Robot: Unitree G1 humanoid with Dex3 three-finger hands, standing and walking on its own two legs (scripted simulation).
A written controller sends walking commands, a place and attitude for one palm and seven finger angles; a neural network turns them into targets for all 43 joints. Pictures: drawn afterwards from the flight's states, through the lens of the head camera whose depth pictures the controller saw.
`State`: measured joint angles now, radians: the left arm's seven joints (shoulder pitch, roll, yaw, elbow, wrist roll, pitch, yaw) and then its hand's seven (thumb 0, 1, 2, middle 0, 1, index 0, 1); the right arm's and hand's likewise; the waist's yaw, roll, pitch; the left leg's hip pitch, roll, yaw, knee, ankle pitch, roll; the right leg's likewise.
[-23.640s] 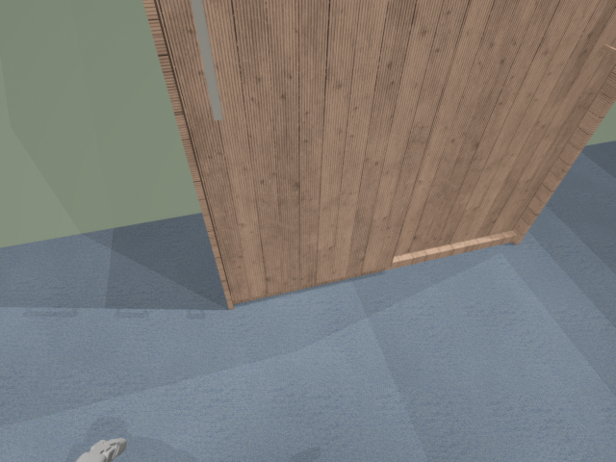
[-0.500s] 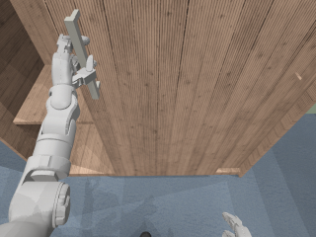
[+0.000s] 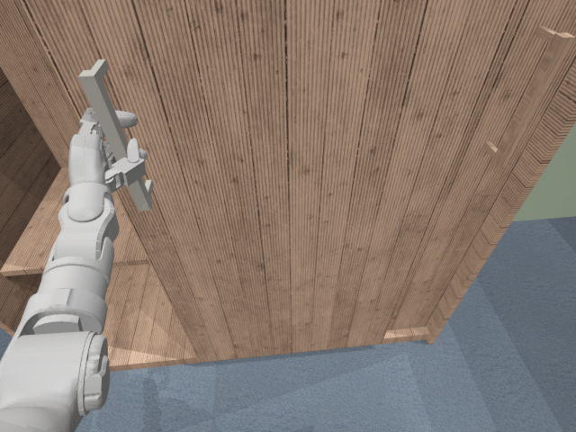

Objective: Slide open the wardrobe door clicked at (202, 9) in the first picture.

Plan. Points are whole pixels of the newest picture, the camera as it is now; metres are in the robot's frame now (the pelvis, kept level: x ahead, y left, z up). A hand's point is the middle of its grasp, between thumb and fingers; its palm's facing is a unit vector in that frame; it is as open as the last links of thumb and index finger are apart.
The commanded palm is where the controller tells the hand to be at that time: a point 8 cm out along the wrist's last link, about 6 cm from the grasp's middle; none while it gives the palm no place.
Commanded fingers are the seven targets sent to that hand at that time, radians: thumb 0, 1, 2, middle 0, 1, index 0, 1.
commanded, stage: stop walking and hold the door there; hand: left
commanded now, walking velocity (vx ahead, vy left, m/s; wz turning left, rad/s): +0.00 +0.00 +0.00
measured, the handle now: (125, 142) +0.47 +0.26 +0.19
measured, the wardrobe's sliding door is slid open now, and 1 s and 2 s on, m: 0.43 0.43 0.43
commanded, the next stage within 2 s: loosen the grip on the handle in 0.14 s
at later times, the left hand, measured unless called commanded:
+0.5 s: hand (120, 159) +0.42 +0.25 +0.19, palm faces +0.36 -0.91 -0.22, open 9.4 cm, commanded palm +0.38 +0.28 +0.18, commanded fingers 0.00 -0.55 0.20 -0.40 -1.33 -0.40 -1.33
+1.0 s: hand (109, 165) +0.41 +0.26 +0.19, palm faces +0.36 -0.91 -0.18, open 14.6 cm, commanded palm +0.37 +0.31 +0.19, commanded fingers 0.00 -0.55 0.20 -0.25 -1.15 -0.25 -1.15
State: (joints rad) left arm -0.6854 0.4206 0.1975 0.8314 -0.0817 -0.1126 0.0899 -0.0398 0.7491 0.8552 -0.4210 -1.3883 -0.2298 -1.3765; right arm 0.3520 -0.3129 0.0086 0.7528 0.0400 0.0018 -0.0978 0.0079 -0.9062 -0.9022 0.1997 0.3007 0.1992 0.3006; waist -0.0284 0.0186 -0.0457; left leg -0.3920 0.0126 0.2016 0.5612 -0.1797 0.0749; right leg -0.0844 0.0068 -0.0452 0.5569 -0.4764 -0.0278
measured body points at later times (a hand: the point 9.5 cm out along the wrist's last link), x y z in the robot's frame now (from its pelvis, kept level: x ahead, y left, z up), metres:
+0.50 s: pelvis -0.02 -0.03 +0.00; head +0.02 -0.03 +0.44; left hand +0.40 +0.29 +0.21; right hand +0.09 -0.31 -0.10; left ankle +0.08 +0.08 -0.72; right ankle -0.11 -0.10 -0.72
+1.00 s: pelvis -0.05 -0.01 -0.01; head -0.02 -0.01 +0.44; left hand +0.39 +0.31 +0.20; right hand +0.00 -0.27 -0.13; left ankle +0.08 +0.08 -0.72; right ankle -0.12 -0.10 -0.72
